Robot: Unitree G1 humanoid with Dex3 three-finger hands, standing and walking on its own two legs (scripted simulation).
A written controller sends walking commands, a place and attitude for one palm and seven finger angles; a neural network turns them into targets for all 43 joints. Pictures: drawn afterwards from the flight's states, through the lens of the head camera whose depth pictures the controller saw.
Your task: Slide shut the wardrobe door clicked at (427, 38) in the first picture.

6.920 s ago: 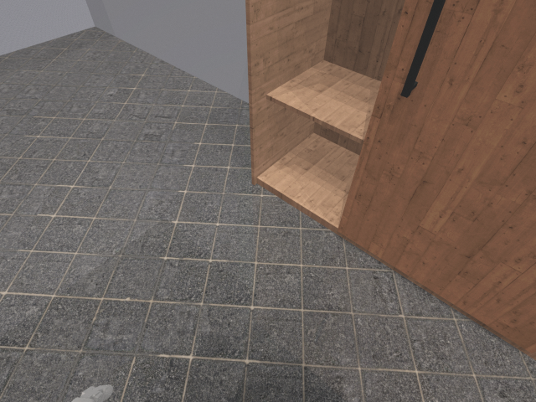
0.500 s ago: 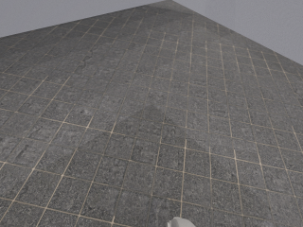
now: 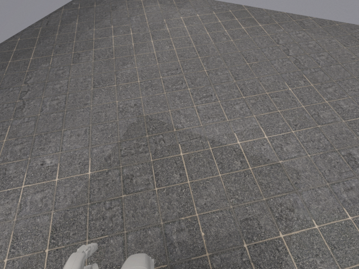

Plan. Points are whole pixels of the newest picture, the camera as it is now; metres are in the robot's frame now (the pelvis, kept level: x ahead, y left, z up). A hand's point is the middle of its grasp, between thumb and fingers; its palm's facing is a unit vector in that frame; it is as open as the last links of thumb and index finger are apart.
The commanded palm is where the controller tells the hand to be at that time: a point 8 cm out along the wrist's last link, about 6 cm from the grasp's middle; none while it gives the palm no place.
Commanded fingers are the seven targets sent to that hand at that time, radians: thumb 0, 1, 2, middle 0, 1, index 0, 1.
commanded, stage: turn to face it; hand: right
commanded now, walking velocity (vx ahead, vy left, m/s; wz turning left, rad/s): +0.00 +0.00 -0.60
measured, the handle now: out of the picture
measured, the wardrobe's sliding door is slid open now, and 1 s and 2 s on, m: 0.51 0.51 0.51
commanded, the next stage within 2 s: none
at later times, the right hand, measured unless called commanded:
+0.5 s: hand out of the picture +0.07 -0.16 -0.13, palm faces +0.29 +0.91 -0.30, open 7.4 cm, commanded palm none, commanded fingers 0.00 -0.90 -0.90 0.20 0.30 0.20 0.30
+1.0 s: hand out of the picture -0.05 -0.23 -0.16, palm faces +0.59 +0.77 -0.24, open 7.4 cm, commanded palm none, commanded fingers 0.00 -0.90 -0.90 0.20 0.30 0.20 0.30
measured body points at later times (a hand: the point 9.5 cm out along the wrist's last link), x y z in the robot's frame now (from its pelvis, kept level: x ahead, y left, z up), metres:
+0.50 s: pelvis +0.03 +0.06 +0.01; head +0.07 +0.09 +0.45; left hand +0.16 +0.30 -0.16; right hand +0.05 -0.21 -0.11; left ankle +0.05 +0.15 -0.74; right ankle -0.05 -0.09 -0.63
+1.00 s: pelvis +0.01 +0.00 +0.01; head +0.03 -0.05 +0.45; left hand +0.24 +0.16 -0.12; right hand -0.08 -0.27 -0.14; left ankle +0.09 +0.16 -0.65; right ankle -0.02 -0.07 -0.74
